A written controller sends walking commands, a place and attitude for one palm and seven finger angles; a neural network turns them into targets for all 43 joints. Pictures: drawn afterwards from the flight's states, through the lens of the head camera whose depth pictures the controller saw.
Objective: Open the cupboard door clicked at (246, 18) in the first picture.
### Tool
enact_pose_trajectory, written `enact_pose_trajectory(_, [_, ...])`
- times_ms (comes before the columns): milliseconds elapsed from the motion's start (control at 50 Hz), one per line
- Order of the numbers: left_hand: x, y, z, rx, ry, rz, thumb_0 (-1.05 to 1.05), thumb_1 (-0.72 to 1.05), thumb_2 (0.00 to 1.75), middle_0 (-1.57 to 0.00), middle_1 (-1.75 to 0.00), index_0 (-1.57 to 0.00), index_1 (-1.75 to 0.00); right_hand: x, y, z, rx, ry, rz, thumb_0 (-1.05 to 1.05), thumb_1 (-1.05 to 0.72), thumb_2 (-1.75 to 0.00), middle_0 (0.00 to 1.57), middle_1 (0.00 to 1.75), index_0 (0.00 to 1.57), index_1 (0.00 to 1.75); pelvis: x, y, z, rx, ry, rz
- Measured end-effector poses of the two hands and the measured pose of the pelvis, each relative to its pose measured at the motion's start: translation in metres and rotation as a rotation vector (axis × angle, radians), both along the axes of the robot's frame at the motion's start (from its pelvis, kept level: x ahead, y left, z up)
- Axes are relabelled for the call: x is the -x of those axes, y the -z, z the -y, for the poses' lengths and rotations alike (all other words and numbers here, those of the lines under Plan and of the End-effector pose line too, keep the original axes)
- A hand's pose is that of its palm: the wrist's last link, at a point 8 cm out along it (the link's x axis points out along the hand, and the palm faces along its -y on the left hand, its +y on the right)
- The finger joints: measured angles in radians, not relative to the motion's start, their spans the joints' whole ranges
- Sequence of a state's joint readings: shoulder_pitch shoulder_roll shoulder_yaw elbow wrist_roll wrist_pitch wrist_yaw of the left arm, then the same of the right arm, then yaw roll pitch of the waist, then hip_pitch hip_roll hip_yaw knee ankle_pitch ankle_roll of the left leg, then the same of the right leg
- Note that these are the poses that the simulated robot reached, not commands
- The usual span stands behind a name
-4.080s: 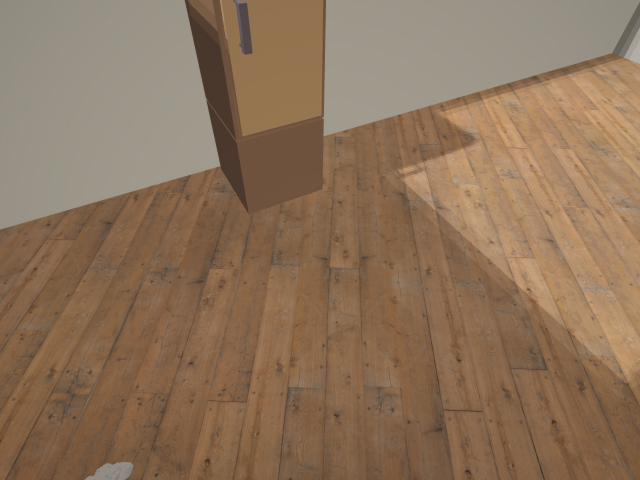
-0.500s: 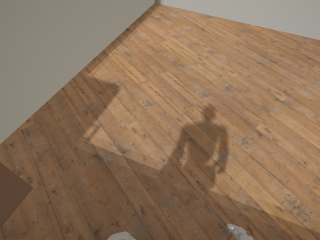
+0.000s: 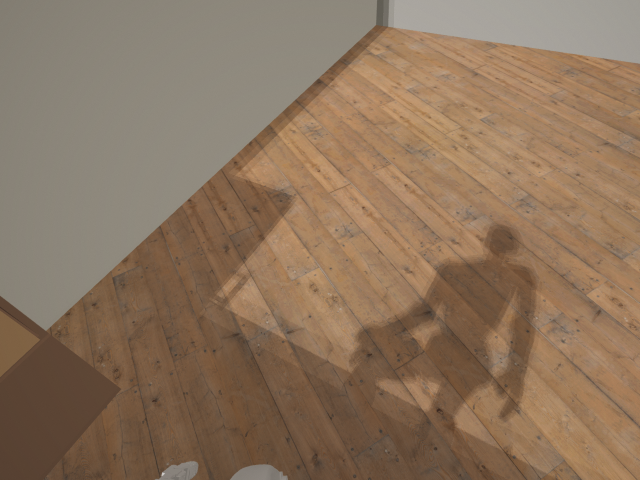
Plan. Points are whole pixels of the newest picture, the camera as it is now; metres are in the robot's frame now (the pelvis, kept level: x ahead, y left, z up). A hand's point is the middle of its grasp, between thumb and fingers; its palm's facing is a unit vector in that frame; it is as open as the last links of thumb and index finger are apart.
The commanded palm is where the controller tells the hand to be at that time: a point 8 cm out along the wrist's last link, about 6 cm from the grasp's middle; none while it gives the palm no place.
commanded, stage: turn to face it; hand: left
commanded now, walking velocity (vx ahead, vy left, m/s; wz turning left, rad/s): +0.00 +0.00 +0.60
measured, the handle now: out of the picture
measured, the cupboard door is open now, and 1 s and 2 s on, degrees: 0 0 0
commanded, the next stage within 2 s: take the last steps up to it in 1.68 s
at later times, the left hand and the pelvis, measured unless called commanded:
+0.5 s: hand out of the picture -0.02 +0.27 -0.18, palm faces +0.33 -0.91 -0.25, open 7.4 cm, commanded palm none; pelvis -0.01 +0.04 +0.00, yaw +17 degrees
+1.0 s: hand out of the picture -0.04 +0.19 -0.14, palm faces +0.54 -0.79 -0.30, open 7.4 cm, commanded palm none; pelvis -0.02 -0.03 +0.00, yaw +35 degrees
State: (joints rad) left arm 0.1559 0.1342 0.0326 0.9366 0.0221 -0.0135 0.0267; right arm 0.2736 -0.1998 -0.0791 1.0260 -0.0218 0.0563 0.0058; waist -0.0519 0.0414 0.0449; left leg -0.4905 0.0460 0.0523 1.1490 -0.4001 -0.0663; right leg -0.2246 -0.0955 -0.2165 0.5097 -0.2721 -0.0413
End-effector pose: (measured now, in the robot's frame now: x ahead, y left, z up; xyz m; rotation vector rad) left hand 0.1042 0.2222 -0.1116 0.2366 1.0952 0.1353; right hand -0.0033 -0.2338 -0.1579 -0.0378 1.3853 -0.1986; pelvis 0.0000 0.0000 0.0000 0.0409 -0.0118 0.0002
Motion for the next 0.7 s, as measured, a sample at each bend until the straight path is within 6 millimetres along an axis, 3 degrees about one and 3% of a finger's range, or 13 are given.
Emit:
enact_pose_trajectory(160, [0.06, 0.01, -0.025, -0.005, -0.163, -0.072, -0.01, 0.92, 0.9, -0.2, -0.3, -0.2, -0.3, -0.084, -0.013, 0.007, 0.055, -0.175, 0.106, 0.01, -0.91, -0.9, 0.2, 0.29, 0.19, 0.3, 0.0, 0.002, -0.004, 0.014, -0.105, 0.007])
enact_pose_trajectory(280, [0.121, 0.038, -0.055, 0.027, -0.287, -0.182, 0.0, 0.91, 0.9, -0.2, -0.3, -0.2, -0.3, -0.147, -0.026, -0.018, 0.114, -0.328, 0.208, 0.01, -0.91, -0.9, 0.2, 0.29, 0.19, 0.3, 0.003, 0.013, -0.023, 0.043, -0.181, -0.002])
enact_pose_trajectory(340, [0.146, 0.054, -0.071, 0.044, -0.344, -0.233, 0.0, 0.91, 0.9, -0.2, -0.3, -0.2, -0.3, -0.169, -0.03, -0.036, 0.141, -0.391, 0.267, 0.01, -0.91, -0.9, 0.2, 0.29, 0.19, 0.3, 0.005, 0.022, -0.034, 0.042, -0.217, -0.005])
enact_pose_trajectory(420, [0.156, 0.048, -0.083, 0.046, -0.383, -0.247, 0.01, 0.91, 0.9, -0.19, -0.3, -0.2, -0.3, -0.172, -0.041, -0.051, 0.151, -0.438, 0.277, 0.01, -0.91, -0.9, 0.2, 0.29, 0.2, 0.3, 0.008, 0.014, -0.041, 0.057, -0.249, -0.003])
enact_pose_trajectory(540, [0.143, 0.028, -0.093, 0.031, -0.412, -0.146, 0.01, 0.91, 0.9, -0.19, -0.3, -0.2, -0.3, -0.16, -0.042, -0.063, 0.119, -0.47, 0.242, 0.01, -0.91, -0.9, 0.2, 0.29, 0.2, 0.3, 0.011, 0.003, -0.043, 0.064, -0.313, -0.005])
enact_pose_trajectory(700, [0.118, 0.011, -0.081, -0.014, -0.442, -0.025, 0.0, 0.91, 0.9, -0.19, -0.3, -0.2, -0.3, -0.142, -0.025, -0.05, 0.063, -0.493, 0.184, 0.01, -0.91, -0.9, 0.2, 0.29, 0.2, 0.3, 0.014, 0.004, -0.021, 0.049, -0.402, -0.005])
